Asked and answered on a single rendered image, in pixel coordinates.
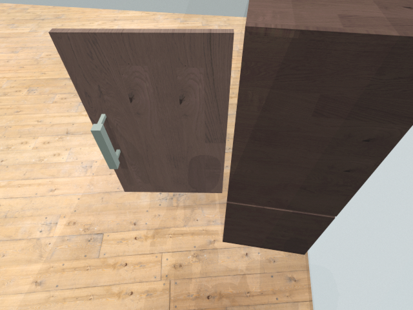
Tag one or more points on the cupboard door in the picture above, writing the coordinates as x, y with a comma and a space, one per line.
165, 93

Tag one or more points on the handle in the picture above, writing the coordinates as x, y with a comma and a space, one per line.
103, 141

